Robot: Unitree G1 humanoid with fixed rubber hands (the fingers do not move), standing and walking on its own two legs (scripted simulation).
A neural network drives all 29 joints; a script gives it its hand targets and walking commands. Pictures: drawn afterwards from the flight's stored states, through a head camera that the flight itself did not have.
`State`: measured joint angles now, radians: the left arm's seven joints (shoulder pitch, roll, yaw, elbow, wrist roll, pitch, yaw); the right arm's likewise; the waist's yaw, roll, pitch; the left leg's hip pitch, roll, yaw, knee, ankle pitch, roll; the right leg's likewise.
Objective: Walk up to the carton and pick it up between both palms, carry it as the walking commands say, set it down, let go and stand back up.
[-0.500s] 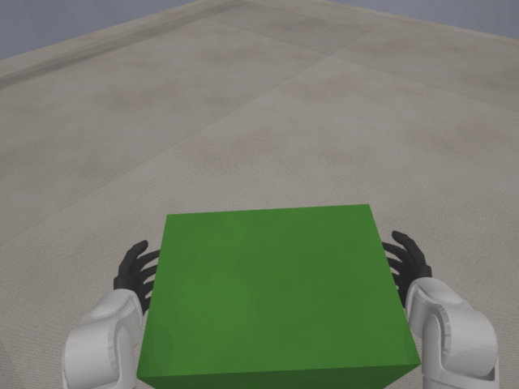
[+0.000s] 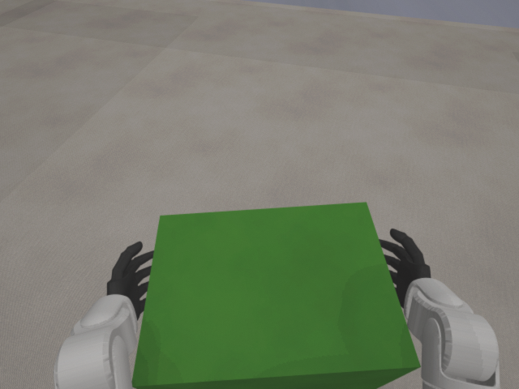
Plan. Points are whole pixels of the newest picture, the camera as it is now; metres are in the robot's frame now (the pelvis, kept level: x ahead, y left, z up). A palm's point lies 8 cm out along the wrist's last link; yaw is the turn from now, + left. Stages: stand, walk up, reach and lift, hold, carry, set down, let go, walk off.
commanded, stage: carry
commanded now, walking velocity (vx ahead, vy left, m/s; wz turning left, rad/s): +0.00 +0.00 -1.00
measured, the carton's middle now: (269, 312) +0.25 +0.01 +0.00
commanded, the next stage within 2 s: none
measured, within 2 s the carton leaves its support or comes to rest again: neither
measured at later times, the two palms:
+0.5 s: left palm (279, 264) +0.30 +0.00 +0.06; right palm out of the picture +0.12 -0.34 +0.07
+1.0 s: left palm (439, 298) +0.24 -0.22 +0.06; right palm out of the picture -0.11 -0.38 +0.06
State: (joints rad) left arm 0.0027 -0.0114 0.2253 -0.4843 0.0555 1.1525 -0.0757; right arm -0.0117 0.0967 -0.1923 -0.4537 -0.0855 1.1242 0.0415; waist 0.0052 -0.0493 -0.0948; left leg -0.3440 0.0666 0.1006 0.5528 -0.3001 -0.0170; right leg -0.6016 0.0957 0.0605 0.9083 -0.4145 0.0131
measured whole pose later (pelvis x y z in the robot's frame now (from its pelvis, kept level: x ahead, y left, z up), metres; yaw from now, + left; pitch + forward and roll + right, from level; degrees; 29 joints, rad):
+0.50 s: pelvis +0.00 -0.05 -0.01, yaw -29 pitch +5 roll +0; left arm 0.04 -0.08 0.21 -0.55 0.07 1.11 -0.06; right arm -0.01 0.04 -0.22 -0.50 -0.03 1.11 0.07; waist -0.02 -0.02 -0.02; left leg -0.50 0.08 0.03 0.88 -0.48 -0.14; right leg -0.49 0.10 0.07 0.62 -0.21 -0.04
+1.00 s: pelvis -0.04 -0.07 -0.02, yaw -61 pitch +4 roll -2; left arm -0.09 -0.07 0.20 -0.39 0.06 1.12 -0.05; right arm -0.02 0.03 -0.23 -0.49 -0.08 1.13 0.04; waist -0.03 0.03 -0.05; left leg -0.42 0.32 0.22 0.92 -0.56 -0.14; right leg -0.48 0.04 -0.09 0.65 -0.23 -0.04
